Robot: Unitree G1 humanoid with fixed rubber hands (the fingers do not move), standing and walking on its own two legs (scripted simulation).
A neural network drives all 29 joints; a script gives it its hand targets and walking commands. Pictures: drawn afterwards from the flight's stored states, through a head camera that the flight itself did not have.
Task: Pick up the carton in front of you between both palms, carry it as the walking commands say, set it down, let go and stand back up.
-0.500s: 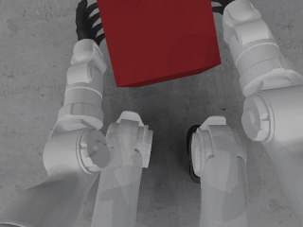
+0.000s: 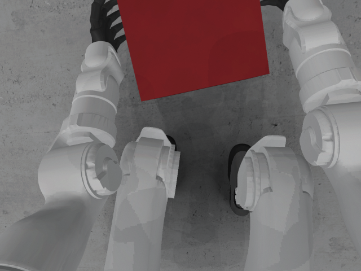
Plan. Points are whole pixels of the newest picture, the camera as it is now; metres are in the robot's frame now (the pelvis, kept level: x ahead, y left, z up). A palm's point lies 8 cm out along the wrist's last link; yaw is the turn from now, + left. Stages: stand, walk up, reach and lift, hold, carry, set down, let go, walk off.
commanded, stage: set down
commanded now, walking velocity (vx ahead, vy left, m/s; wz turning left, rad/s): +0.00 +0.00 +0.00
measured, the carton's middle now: (195, 40) +0.50 +0.02 -0.24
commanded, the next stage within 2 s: let go in 1.26 s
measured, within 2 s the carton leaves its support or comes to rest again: neither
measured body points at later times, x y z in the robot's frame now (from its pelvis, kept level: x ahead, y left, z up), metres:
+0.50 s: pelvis +0.00 +0.01 +0.05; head +0.34 -0.01 +0.34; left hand +0.50 +0.20 -0.08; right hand +0.58 -0.17 -0.08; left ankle +0.13 +0.13 -0.33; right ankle +0.11 -0.10 -0.33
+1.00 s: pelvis +0.02 +0.00 +0.17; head +0.34 -0.03 +0.49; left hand +0.50 +0.21 +0.07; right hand +0.59 -0.18 +0.06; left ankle +0.13 +0.13 -0.33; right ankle +0.10 -0.10 -0.33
